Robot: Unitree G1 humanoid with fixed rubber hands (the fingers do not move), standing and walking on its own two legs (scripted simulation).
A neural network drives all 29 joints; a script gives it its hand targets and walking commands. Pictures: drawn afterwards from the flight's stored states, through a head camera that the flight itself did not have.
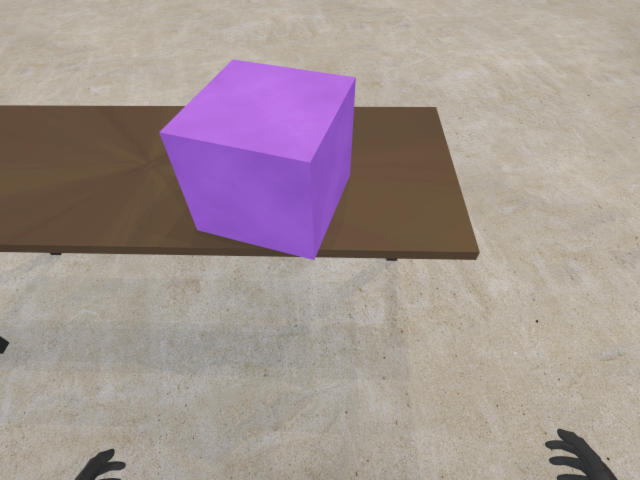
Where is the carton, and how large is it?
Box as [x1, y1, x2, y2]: [159, 59, 355, 259]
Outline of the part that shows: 232,59 159,132 197,229 314,259 349,175 355,77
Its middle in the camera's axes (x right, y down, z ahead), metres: -0.09 -0.15 +0.76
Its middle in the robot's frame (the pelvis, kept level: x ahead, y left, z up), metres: +0.68 +0.12 -0.01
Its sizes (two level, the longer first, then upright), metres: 0.261 0.256 0.238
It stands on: a table, 0.63 m high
